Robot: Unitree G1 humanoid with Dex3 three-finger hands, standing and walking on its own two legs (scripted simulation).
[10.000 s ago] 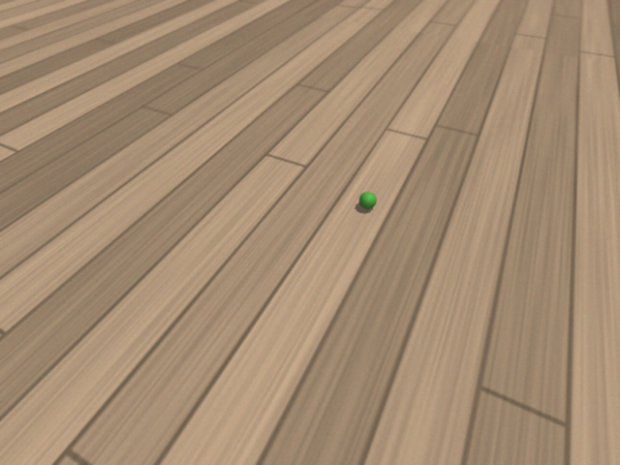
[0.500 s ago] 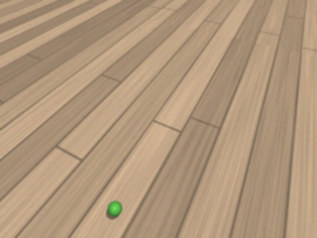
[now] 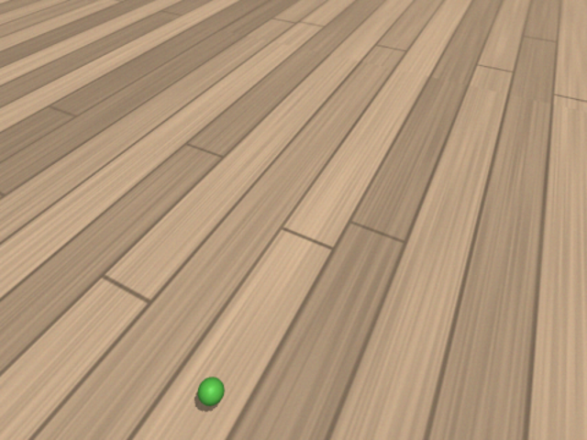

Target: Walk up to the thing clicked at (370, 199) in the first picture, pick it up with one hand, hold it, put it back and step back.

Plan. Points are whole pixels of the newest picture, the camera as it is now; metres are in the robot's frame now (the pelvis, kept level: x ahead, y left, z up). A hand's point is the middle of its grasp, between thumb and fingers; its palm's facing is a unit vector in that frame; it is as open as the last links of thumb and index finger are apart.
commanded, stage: stand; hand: left
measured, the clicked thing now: (211, 391) +0.41 +0.27 -0.74
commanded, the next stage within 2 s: walk up in 0.94 s
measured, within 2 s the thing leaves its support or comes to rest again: neither
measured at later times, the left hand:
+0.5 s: hand out of the picture +0.11 +0.25 -0.15, palm faces -0.02 -0.94 -0.35, open 7.4 cm
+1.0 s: hand out of the picture +0.10 +0.25 -0.15, palm faces +0.01 -0.94 -0.35, open 7.4 cm
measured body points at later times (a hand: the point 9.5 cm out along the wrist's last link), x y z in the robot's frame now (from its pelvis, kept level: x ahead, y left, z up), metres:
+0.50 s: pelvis +0.04 +0.00 +0.01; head +0.05 -0.01 +0.45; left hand +0.11 +0.30 -0.12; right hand +0.12 -0.30 -0.13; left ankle +0.00 +0.13 -0.74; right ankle +0.03 -0.12 -0.74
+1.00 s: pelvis +0.02 -0.01 +0.00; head +0.04 -0.01 +0.45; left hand +0.10 +0.30 -0.12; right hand +0.11 -0.31 -0.13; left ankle +0.00 +0.13 -0.74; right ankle +0.03 -0.12 -0.74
